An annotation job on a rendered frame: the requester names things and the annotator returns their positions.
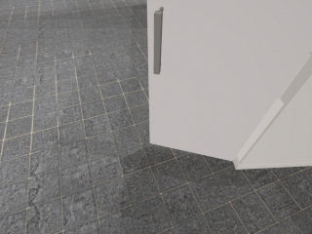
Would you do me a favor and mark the handle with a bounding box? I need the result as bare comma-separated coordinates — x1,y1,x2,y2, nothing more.
153,7,164,75

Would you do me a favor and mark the fridge door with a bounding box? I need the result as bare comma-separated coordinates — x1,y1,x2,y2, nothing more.
146,0,312,161

